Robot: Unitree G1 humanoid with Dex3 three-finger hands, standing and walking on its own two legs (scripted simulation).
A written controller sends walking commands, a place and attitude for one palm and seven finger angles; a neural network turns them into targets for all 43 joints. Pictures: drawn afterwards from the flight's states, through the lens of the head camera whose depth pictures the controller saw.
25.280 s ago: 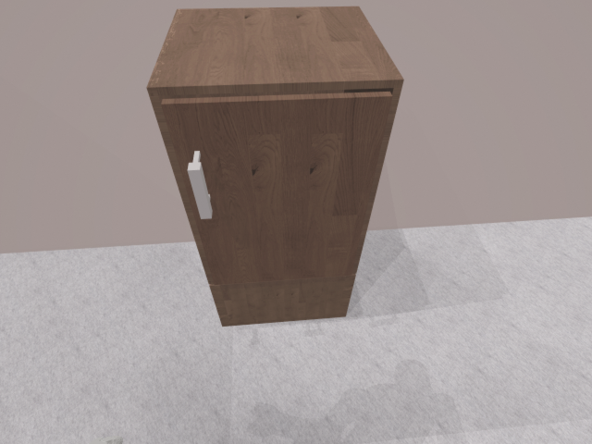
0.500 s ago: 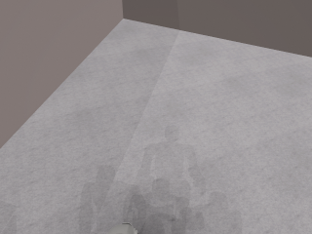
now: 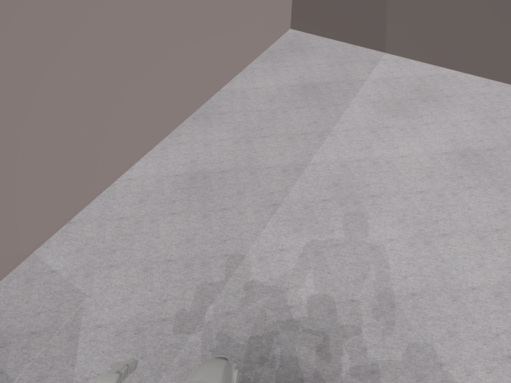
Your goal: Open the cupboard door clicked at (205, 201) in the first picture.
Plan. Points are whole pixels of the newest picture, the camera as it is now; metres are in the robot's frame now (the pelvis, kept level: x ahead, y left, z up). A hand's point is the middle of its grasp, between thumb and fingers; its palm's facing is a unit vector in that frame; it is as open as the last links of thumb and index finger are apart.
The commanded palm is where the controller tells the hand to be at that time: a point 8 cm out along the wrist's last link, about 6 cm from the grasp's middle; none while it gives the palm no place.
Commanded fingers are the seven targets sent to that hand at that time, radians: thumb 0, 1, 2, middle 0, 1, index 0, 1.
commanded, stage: turn to face it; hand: left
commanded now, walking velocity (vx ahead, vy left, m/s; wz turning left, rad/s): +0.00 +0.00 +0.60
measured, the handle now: out of the picture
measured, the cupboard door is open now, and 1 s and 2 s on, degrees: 43 43 43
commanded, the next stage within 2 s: none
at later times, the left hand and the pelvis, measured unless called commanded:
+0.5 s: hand out of the picture +0.04 +0.23 -0.16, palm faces +0.35 -0.90 -0.27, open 7.4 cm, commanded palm none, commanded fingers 0.00 0.90 0.90 -0.20 -0.30 -0.20 -0.30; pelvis +0.03 -0.01 +0.00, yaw +19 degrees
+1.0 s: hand out of the picture -0.02 +0.16 -0.19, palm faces +0.64 -0.74 -0.20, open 7.4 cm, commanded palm none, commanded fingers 0.00 0.90 0.90 -0.20 -0.30 -0.20 -0.30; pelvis +0.06 -0.03 -0.01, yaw +39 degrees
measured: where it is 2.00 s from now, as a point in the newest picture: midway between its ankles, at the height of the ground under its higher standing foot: outside the picture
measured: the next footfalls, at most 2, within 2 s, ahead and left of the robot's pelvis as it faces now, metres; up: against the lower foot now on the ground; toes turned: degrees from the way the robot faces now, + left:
left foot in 0.26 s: +0.05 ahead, +0.13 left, +0.00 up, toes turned +16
right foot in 0.62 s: +0.15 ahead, -0.14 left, +0.00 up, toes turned +20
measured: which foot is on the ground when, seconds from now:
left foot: up 0.00-0.24, down 0.26-0.62, up 0.64-0.94, down 0.96-1.00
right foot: down 0.00-0.26, up 0.28-0.60, down 0.62-0.98, up 1.00-1.00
